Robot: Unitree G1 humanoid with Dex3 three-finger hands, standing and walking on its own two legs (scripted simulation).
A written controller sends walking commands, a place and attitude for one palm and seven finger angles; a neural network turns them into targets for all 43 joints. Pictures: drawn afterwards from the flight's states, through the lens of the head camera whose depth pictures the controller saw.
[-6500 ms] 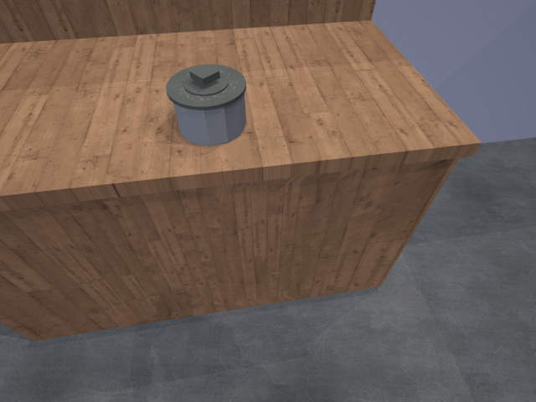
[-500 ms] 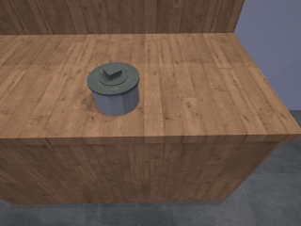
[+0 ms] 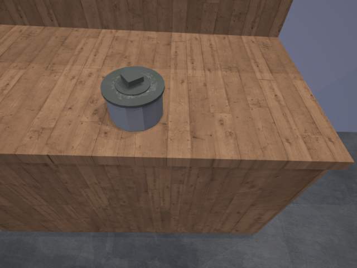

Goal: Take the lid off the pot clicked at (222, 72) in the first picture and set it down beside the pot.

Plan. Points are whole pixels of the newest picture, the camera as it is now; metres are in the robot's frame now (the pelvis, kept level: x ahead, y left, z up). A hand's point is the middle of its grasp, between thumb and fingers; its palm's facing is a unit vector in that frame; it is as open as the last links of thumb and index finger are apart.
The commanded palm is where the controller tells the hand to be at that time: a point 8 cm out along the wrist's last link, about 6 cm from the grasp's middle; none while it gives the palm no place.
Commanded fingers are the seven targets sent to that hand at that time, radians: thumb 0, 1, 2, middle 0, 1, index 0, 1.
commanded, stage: look again from close up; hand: left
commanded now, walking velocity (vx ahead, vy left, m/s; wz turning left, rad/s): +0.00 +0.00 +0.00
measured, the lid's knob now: (132, 77) +0.52 +0.16 +0.14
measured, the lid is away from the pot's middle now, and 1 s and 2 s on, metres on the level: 0.00 0.00 0.00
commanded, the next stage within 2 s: lift the closed hand beside the body in 0.24 s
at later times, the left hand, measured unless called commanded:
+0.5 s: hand (92, 266) +0.13 +0.20 -0.07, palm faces +0.21 -0.93 -0.29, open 6.9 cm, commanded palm +0.09 +0.24 -0.03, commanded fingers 0.00 0.90 0.90 -0.60 -0.73 -0.60 -0.73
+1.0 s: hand out of the picture +0.11 +0.21 +0.04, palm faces +0.30 -0.90 -0.32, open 3.1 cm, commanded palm +0.06 +0.25 +0.08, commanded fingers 0.00 0.90 0.90 -1.30 -1.50 -1.30 -1.50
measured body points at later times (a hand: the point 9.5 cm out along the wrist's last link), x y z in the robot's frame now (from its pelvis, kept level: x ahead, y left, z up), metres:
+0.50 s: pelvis +0.00 +0.00 +0.00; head -0.02 -0.01 +0.45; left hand +0.12 +0.24 -0.05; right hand +0.10 -0.23 -0.13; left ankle +0.02 +0.10 -0.73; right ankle -0.06 -0.13 -0.73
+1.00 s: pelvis -0.03 -0.02 +0.01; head -0.05 -0.03 +0.46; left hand +0.09 +0.26 +0.06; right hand +0.18 -0.22 -0.06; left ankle +0.02 +0.10 -0.73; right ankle -0.06 -0.13 -0.73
